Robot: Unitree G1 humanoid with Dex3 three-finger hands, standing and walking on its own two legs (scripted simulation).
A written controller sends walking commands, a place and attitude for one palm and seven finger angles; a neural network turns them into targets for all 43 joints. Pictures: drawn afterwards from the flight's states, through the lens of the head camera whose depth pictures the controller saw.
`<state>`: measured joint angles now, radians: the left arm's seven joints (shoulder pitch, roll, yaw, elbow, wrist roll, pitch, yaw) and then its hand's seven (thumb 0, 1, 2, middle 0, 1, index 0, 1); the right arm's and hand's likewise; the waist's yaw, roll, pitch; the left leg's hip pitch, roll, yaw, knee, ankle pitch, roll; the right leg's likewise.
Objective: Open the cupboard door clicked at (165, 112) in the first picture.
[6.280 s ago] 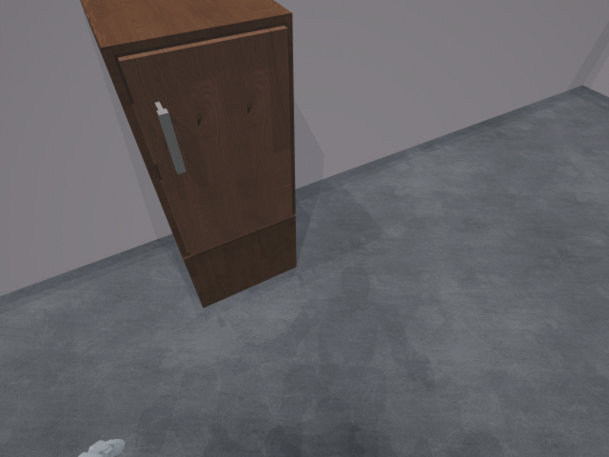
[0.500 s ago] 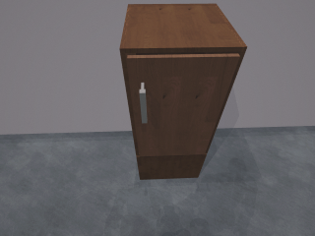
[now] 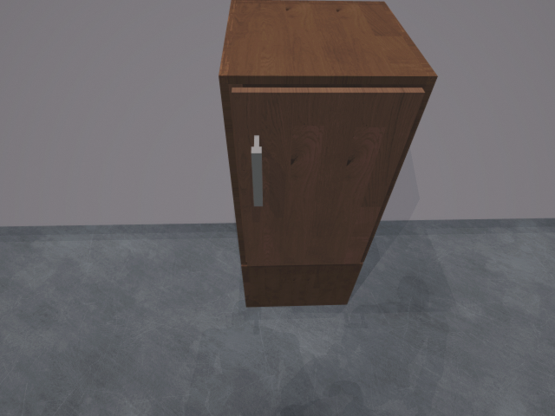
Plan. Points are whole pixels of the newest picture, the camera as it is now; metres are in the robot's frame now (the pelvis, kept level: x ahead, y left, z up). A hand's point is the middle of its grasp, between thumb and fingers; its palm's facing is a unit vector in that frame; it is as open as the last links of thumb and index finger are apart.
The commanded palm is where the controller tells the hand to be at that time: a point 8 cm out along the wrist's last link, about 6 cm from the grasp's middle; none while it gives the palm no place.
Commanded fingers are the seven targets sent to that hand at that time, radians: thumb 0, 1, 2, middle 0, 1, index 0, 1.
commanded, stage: come to a stop and stand still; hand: left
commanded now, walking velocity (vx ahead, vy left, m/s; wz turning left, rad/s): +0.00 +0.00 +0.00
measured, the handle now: (257, 172) +0.58 +0.09 -0.01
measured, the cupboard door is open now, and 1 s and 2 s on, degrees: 0 0 0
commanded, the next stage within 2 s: look again from close up in 0.12 s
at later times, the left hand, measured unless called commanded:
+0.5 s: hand out of the picture +0.02 +0.22 -0.18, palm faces +0.04 -0.97 -0.23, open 7.4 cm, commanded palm none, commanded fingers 0.00 0.90 0.90 -0.20 -0.30 -0.20 -0.30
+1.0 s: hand out of the picture -0.08 +0.20 -0.18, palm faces +0.04 -0.98 -0.18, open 7.4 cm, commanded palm none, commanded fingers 0.00 0.90 0.90 -0.20 -0.30 -0.20 -0.30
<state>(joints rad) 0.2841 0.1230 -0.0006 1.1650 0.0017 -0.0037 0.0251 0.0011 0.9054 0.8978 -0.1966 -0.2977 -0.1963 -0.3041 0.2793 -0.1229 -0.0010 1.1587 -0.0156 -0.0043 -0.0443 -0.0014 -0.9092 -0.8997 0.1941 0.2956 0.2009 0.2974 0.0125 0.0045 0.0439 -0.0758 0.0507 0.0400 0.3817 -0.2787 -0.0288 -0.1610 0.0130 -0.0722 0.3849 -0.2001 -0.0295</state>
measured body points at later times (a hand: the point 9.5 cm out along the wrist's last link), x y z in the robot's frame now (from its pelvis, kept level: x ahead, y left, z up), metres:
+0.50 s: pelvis -0.02 +0.03 -0.01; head -0.04 +0.03 +0.44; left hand +0.02 +0.27 -0.16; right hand +0.01 -0.21 -0.16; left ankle -0.05 +0.13 -0.74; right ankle +0.01 -0.10 -0.74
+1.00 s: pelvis -0.05 +0.04 -0.01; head -0.07 +0.04 +0.44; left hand -0.08 +0.26 -0.17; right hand -0.06 -0.19 -0.16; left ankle -0.05 +0.13 -0.74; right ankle +0.01 -0.10 -0.74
